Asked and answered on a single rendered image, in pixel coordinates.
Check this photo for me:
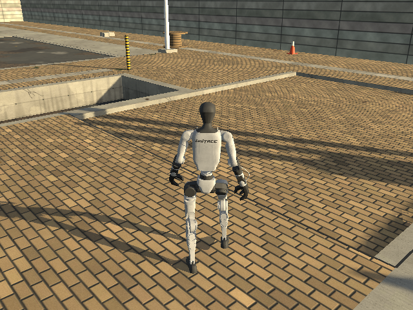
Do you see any left robot foot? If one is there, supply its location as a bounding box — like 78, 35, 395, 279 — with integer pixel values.
186, 256, 197, 274

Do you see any right robot hand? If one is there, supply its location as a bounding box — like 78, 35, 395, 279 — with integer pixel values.
234, 184, 249, 201

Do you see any robot left forearm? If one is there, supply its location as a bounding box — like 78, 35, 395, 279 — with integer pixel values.
170, 155, 181, 176

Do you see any left robot hand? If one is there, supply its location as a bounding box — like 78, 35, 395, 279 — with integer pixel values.
169, 174, 184, 186

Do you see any robot right forearm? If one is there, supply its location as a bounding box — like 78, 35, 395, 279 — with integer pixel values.
232, 157, 247, 187

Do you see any robot left upper arm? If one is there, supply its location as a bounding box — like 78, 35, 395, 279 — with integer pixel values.
175, 130, 194, 164

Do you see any robot right upper arm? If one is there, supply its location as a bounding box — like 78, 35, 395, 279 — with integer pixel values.
221, 130, 238, 167

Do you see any robot head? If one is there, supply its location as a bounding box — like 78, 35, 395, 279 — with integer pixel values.
196, 102, 218, 133

